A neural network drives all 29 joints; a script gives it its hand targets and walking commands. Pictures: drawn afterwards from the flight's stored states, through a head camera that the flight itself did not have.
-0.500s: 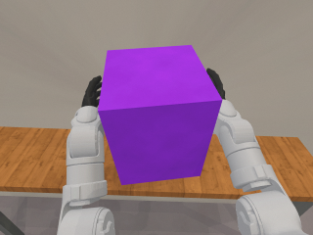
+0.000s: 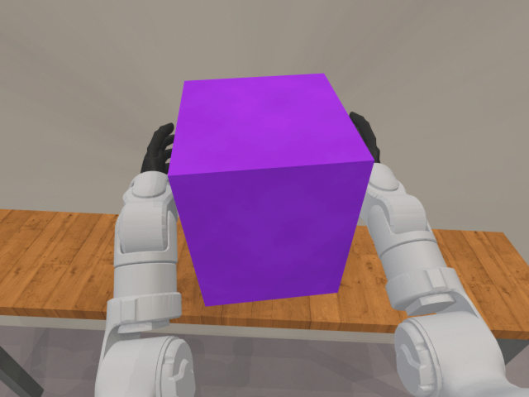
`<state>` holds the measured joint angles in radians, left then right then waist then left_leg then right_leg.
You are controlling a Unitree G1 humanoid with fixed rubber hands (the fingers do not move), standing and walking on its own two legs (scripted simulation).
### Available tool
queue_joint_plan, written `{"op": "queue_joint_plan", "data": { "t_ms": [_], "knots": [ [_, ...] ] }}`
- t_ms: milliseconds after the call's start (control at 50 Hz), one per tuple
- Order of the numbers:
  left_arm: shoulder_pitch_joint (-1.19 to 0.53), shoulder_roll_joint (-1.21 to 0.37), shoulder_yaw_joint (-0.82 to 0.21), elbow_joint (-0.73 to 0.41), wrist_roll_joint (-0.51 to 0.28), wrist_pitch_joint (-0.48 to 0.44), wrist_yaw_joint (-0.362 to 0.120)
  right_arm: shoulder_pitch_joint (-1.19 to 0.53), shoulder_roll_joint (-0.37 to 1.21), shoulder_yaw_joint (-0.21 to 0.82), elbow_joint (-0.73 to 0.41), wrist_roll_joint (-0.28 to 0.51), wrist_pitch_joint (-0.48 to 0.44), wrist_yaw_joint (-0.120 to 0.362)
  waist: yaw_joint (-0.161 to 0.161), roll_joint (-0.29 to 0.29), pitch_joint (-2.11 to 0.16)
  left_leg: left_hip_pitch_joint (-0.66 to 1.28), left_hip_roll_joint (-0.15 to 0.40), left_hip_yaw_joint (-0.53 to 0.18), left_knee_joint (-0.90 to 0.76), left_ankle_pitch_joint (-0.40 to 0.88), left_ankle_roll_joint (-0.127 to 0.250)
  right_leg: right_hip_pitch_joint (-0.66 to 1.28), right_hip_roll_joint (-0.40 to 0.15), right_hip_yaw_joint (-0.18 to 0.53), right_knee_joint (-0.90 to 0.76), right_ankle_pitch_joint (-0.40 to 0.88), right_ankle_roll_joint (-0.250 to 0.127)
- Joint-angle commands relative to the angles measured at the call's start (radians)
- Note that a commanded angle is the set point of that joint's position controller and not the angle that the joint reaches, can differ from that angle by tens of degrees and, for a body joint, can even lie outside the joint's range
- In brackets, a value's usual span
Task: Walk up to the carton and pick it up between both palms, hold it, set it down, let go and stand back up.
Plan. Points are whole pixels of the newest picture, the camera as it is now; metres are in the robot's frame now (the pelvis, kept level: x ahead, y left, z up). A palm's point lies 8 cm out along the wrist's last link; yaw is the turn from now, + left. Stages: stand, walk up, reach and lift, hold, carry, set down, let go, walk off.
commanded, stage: hold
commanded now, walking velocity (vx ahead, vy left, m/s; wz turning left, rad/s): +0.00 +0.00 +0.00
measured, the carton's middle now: (264, 191) +0.37 +0.01 +0.19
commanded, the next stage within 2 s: none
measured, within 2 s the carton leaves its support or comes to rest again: neither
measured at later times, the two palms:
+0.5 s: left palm (158, 178) +0.37 +0.16 +0.21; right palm (362, 165) +0.38 -0.14 +0.22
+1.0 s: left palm (158, 179) +0.37 +0.16 +0.21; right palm (361, 167) +0.38 -0.14 +0.22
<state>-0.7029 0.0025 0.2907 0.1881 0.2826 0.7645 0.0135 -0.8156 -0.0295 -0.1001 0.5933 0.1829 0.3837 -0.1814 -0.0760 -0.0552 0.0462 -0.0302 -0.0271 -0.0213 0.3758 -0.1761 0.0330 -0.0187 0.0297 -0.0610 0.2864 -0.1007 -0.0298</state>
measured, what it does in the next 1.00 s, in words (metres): stands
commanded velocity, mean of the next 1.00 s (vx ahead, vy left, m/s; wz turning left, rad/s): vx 0.00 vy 0.00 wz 0.00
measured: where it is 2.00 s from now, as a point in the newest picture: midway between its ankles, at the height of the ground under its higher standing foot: outside the picture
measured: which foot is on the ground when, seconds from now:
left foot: down 0.00-1.00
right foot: down 0.00-1.00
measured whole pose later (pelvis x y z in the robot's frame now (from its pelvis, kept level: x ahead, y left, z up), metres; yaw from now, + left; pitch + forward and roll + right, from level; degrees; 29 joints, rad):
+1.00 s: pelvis +0.01 +0.00 +0.00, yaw +0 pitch -10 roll -1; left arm -0.65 -0.01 0.27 0.11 0.28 0.78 0.01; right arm -0.77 -0.04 -0.06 0.52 0.22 0.40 -0.19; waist -0.09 -0.05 0.05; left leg -0.02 -0.03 -0.03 0.38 -0.19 0.03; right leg 0.00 0.03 -0.06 0.28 -0.12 -0.03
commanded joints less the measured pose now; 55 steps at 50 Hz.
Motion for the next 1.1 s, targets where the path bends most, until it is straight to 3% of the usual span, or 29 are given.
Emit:
{"op": "queue_joint_plan", "data": {
  "t_ms": [0, 740, 860, 1080],
  "knots": [
    [-0.781, -0.583, -0.455, -0.099, -0.154, -0.064, -0.134, -0.806, 0.617, 0.357, -0.272, 0.082, -0.052, 0.085, -0.015, 0.087, -0.455, -0.023, 0.009, 0.007, -0.095, 0.098, -0.031, 0.161, 0.004, 0.009, -0.02, 0.013, 0.054],
    [-0.717, -0.588, -0.514, -0.222, -0.17, -0.051, -0.134, -0.736, 0.614, 0.442, -0.382, 0.138, -0.03, 0.062, -0.027, 0.088, -0.494, 0.041, 0.003, -0.006, -0.051, 0.265, -0.055, 0.186, 0.016, 0.012, -0.004, 0.172, 0.055],
    [-0.714, -0.59, -0.511, -0.203, -0.159, -0.046, -0.133, -0.725, 0.603, 0.423, -0.356, 0.125, -0.028, 0.07, -0.027, 0.102, -0.448, 0.031, 0.008, -0.006, -0.063, 0.227, -0.056, 0.163, 0.014, 0.007, -0.013, 0.113, 0.047],
    [-0.71, -0.593, -0.51, -0.201, -0.162, -0.05, -0.133, -0.727, 0.602, 0.415, -0.359, 0.118, -0.038, 0.073, -0.032, 0.096, -0.467, 0.045, 0.007, -0.005, -0.058, 0.243, -0.057, 0.17, 0.013, 0.007, -0.013, 0.134, 0.049]
  ]
}}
